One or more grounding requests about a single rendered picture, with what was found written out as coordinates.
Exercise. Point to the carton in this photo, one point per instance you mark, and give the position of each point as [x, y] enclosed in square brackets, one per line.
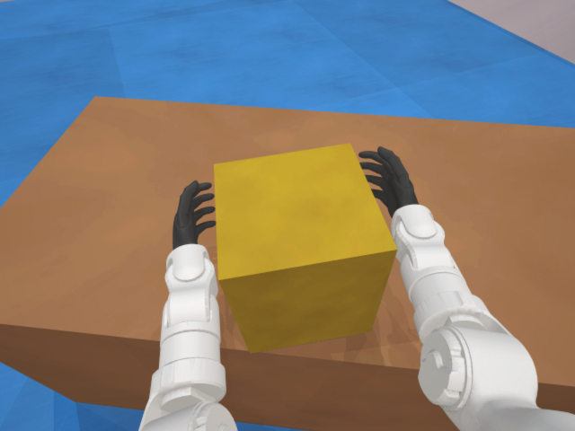
[303, 250]

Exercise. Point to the robot right forearm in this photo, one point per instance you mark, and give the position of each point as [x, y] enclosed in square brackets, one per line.
[434, 283]

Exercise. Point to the left robot hand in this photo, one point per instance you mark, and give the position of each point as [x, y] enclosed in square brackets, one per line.
[185, 230]

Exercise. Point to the robot right upper arm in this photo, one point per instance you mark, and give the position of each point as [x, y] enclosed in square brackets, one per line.
[485, 381]

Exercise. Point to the pedestal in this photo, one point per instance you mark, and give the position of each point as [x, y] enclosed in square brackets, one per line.
[85, 238]

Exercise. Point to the robot left forearm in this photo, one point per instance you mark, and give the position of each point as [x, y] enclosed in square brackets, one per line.
[189, 366]

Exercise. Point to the right robot hand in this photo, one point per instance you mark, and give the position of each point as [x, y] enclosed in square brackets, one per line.
[397, 189]

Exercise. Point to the robot left upper arm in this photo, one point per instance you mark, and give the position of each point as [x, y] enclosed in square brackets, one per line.
[203, 416]

